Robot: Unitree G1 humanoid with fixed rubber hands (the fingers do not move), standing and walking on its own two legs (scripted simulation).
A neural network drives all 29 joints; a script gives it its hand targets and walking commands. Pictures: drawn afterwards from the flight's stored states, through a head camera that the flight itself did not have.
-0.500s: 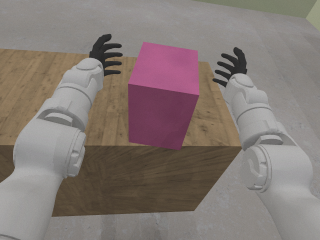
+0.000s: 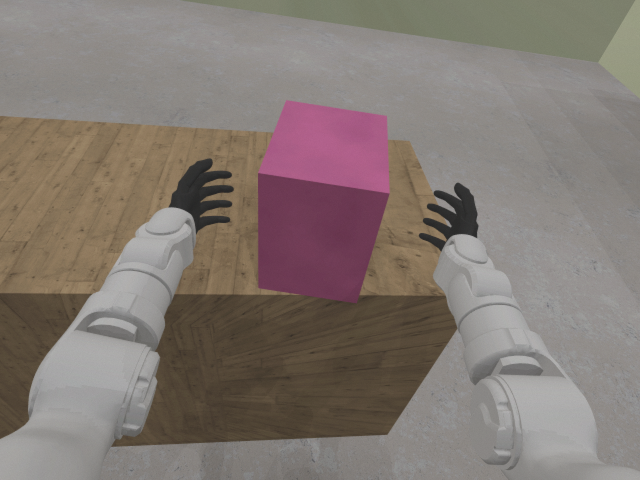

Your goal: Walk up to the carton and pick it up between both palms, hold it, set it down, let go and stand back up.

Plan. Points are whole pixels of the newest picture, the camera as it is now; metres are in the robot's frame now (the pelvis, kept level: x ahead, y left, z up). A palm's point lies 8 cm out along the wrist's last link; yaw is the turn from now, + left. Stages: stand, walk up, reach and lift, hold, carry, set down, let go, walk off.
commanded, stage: set down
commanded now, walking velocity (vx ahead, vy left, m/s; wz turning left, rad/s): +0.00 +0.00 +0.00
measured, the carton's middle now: (321, 203) +0.55 -0.05 +0.06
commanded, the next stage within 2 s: let go in 1.80 s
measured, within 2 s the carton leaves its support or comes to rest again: neither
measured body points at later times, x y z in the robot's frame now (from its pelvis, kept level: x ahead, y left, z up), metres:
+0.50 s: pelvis +0.00 +0.00 +0.00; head +0.01 +0.04 +0.45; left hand +0.43 +0.16 +0.09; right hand +0.37 -0.21 +0.10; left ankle +0.06 +0.13 -0.74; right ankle +0.03 -0.13 -0.74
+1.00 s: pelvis +0.00 +0.00 +0.00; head +0.00 +0.05 +0.45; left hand +0.38 +0.16 +0.06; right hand +0.32 -0.21 +0.08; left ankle +0.06 +0.13 -0.74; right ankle +0.03 -0.13 -0.74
